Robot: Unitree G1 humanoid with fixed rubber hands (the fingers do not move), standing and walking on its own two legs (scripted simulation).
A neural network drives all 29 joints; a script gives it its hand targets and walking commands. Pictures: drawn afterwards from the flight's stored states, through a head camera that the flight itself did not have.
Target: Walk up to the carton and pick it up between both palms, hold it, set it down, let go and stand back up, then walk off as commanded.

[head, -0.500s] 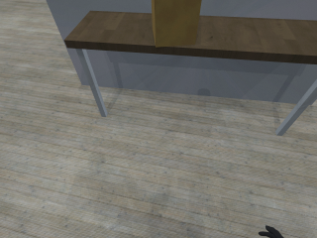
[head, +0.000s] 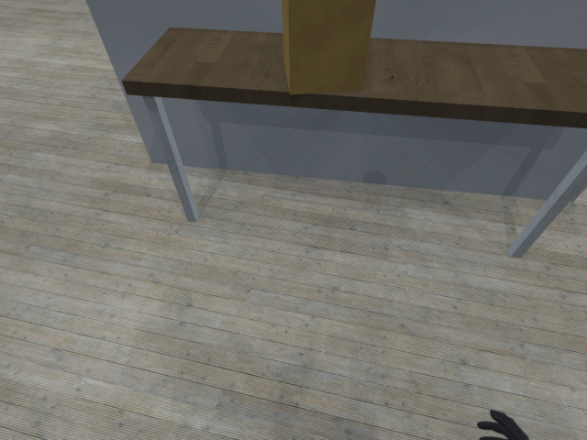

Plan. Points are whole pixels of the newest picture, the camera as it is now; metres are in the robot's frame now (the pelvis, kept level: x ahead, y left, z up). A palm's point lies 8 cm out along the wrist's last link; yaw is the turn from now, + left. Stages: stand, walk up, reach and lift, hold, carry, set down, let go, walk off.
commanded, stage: stand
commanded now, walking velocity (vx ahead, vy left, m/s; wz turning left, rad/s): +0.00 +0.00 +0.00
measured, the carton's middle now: (323, 32) +1.11 +0.00 +0.06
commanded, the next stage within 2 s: none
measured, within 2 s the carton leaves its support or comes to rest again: neither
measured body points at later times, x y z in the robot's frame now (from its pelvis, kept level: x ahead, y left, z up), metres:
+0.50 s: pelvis +0.00 +0.00 +0.01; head +0.03 +0.00 +0.45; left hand +0.07 +0.32 -0.11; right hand +0.14 -0.30 -0.12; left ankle +0.03 +0.13 -0.73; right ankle +0.01 -0.12 -0.73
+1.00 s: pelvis +0.00 +0.00 +0.01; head +0.03 +0.00 +0.45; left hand +0.08 +0.32 -0.10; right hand +0.14 -0.30 -0.11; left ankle +0.03 +0.13 -0.73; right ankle +0.01 -0.12 -0.73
